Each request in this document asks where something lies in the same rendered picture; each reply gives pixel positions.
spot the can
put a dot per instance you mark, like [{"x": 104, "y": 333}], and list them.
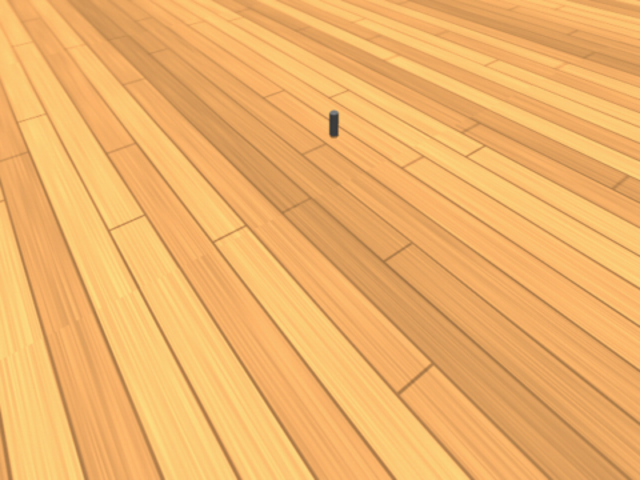
[{"x": 334, "y": 115}]

